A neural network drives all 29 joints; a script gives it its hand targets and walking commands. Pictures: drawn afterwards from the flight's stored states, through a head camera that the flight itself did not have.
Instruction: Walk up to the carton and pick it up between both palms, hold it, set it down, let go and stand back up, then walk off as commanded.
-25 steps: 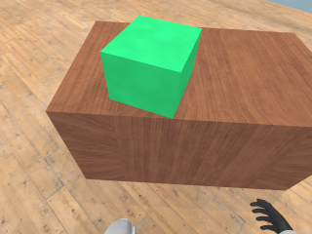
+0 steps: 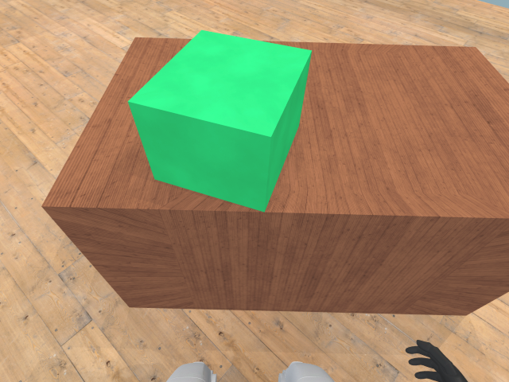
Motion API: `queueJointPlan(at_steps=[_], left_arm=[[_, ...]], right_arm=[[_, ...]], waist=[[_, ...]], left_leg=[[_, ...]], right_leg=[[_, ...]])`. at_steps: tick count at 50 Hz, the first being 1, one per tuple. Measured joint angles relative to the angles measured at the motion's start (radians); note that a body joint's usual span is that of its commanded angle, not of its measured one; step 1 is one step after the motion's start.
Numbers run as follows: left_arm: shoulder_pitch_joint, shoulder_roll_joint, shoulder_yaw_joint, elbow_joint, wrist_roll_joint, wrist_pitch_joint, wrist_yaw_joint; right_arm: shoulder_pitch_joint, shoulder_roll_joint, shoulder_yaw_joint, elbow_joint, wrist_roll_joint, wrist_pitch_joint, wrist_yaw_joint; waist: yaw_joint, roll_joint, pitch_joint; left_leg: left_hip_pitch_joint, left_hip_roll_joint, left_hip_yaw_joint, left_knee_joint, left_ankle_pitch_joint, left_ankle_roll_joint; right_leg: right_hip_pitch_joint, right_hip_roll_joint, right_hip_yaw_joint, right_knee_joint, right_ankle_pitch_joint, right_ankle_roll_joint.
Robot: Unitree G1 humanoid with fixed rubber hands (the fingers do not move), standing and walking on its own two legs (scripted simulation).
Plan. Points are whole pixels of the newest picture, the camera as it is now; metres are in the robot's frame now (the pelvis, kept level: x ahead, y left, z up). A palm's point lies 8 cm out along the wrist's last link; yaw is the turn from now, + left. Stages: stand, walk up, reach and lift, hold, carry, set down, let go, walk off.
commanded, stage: walk up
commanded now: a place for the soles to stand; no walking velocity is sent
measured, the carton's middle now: (231, 116) +0.64 +0.05 +0.03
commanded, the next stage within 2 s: none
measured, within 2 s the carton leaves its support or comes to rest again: neither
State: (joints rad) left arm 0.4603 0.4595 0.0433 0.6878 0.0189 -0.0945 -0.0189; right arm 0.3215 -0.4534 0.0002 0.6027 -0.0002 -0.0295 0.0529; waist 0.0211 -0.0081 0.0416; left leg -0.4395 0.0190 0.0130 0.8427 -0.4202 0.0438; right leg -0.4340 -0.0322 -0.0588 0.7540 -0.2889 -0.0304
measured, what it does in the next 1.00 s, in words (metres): walks ahead: left foot, then right foot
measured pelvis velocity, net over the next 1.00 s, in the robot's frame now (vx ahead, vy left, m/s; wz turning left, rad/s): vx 0.19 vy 0.02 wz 0.01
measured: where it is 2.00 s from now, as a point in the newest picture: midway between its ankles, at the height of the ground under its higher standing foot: (237, 376)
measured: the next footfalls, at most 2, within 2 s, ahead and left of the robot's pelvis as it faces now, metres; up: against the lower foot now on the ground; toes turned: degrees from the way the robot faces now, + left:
left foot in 0.46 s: +0.24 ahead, +0.15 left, +0.00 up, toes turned +2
right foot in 0.88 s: +0.31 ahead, -0.07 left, +0.00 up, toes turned -3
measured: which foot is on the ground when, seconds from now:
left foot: up 0.00-0.44, down 0.46-0.90, up 0.92-1.00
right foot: down 0.00-0.48, up 0.50-0.86, down 0.88-1.00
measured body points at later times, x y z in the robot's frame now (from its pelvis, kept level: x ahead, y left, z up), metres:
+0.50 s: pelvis +0.13 +0.05 +0.00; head +0.15 +0.05 +0.45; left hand +0.16 +0.38 -0.09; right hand +0.27 -0.26 -0.07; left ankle +0.20 +0.15 -0.71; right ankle +0.06 -0.10 -0.70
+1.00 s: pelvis +0.19 +0.02 +0.00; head +0.20 +0.01 +0.45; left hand +0.28 +0.35 -0.07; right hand +0.32 -0.27 -0.09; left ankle +0.20 +0.15 -0.70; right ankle +0.27 -0.07 -0.71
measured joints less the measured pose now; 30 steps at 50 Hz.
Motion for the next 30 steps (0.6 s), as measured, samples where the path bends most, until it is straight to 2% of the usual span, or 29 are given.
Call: queueJointPlan(at_steps=[3,12,15,19,22,23,25,28,30], left_arm=[[0.043,0.000,0.000,0.000,0.000,0.007,0.008],[0.059,0.000,0.000,-0.001,0.000,-0.019,0.015],[0.056,0.000,0.000,0.000,0.000,-0.017,0.012],[0.032,0.000,0.000,-0.001,0.000,-0.003,0.004],[-0.005,-0.001,0.000,-0.001,0.000,0.009,0.003],[-0.017,0.000,0.000,0.000,0.000,0.014,0.004],[-0.032,-0.005,-0.001,0.001,0.000,0.028,0.006],[-0.060,-0.018,0.000,0.000,0.000,0.038,0.004],[-0.085,-0.014,0.000,-0.001,0.000,0.039,0.007]], right_arm=[[-0.034,-0.003,0.000,0.000,0.000,0.002,0.000],[-0.031,-0.049,0.000,0.000,0.000,0.005,0.000],[-0.030,-0.047,0.000,0.000,0.000,0.005,0.000],[-0.038,-0.044,0.000,-0.001,0.000,0.005,0.000],[-0.035,-0.045,0.000,-0.001,0.000,0.005,0.000],[-0.034,-0.042,0.000,0.000,0.000,0.003,0.000],[-0.043,-0.014,0.000,0.001,0.000,-0.004,0.000],[-0.014,0.002,0.000,0.002,0.000,-0.010,0.000],[0.014,0.004,0.000,0.002,0.000,-0.010,0.000]], waist=[[0.000,0.006,-0.001],[0.000,0.058,-0.001],[-0.001,0.064,-0.001],[-0.001,0.064,-0.001],[-0.002,0.065,-0.001],[-0.002,0.058,0.002],[-0.003,0.000,0.016],[-0.003,-0.007,0.009],[-0.003,-0.011,0.009]], left_leg=[[-0.033,-0.009,-0.002,0.112,-0.002,0.000],[-0.037,-0.009,-0.029,0.122,0.123,-0.011],[-0.038,-0.009,-0.030,0.101,0.124,-0.012],[-0.038,-0.009,-0.030,-0.009,0.124,-0.012],[-0.026,-0.009,-0.031,-0.137,0.130,-0.012],[-0.013,-0.012,-0.028,-0.171,0.186,-0.012],[0.010,-0.048,0.005,-0.140,0.186,-0.007],[0.055,-0.047,0.000,-0.131,0.128,0.003],[0.078,-0.044,-0.012,-0.138,0.116,0.005]], right_leg=[[0.038,-0.001,0.009,-0.028,-0.027,-0.009],[0.185,-0.006,0.022,-0.184,-0.011,0.003],[0.216,-0.006,0.023,-0.206,-0.023,0.007],[0.226,-0.006,0.008,-0.181,-0.070,0.020],[0.226,-0.007,-0.022,-0.124,-0.130,0.042],[0.223,-0.013,-0.027,-0.083,-0.159,0.047],[0.187,-0.054,0.009,0.065,-0.174,0.037],[0.108,-0.014,0.043,0.289,-0.172,0.032],[0.059,-0.004,0.045,0.355,-0.142,0.031]])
